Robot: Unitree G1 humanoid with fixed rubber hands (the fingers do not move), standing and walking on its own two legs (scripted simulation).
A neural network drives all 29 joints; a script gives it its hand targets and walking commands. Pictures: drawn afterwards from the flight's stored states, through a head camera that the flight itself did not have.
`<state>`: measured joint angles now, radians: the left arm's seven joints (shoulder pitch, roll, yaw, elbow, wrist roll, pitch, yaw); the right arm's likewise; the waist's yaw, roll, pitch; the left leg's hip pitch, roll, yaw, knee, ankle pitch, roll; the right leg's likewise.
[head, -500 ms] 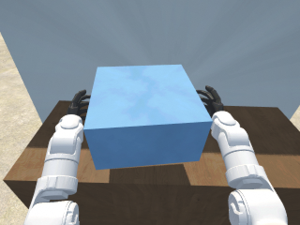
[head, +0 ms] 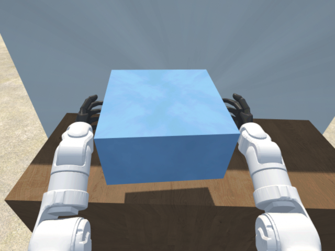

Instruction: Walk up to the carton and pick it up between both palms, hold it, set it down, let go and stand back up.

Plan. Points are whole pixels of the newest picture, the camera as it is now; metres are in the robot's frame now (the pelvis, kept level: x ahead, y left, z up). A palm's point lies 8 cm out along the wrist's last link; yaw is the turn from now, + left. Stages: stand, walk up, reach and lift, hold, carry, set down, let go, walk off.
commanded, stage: hold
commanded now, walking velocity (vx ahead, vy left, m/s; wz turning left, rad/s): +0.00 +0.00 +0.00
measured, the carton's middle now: (162, 119) +0.43 +0.02 +0.15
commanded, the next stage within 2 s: none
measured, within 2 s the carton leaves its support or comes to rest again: neither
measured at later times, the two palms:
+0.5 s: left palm (82, 127) +0.35 +0.21 +0.18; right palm (242, 124) +0.36 -0.17 +0.18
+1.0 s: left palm (80, 129) +0.34 +0.22 +0.18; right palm (240, 123) +0.36 -0.17 +0.19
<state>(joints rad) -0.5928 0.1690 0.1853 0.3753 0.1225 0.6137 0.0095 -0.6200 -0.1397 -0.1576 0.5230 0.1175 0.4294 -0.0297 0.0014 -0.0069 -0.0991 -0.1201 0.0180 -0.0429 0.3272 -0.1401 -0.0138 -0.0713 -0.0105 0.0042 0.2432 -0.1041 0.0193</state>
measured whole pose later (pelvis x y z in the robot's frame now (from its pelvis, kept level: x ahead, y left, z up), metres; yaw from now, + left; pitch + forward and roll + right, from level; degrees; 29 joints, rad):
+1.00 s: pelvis +0.00 +0.00 +0.00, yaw +0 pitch -4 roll -1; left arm -0.51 0.17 0.19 0.21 0.13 0.67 0.00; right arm -0.59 -0.13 -0.14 0.42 0.12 0.46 -0.03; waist 0.00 -0.01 -0.08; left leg -0.11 0.02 -0.04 0.32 -0.14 -0.02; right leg -0.07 -0.01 0.00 0.24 -0.11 0.02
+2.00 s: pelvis +0.00 +0.00 +0.00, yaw +0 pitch -4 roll -1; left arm -0.52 0.17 0.20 0.20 0.13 0.67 0.00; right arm -0.59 -0.13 -0.14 0.41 0.12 0.46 -0.03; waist 0.00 -0.01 -0.08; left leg -0.11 0.02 -0.04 0.32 -0.14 -0.02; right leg -0.07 -0.01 0.00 0.24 -0.11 0.02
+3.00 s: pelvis +0.00 +0.00 +0.00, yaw +0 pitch -4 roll -1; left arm -0.51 0.17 0.20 0.21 0.13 0.67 -0.01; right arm -0.59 -0.13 -0.14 0.41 0.12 0.46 -0.04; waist 0.00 -0.01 -0.07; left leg -0.11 0.02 -0.04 0.32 -0.14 -0.02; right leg -0.07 -0.01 0.00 0.24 -0.11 0.02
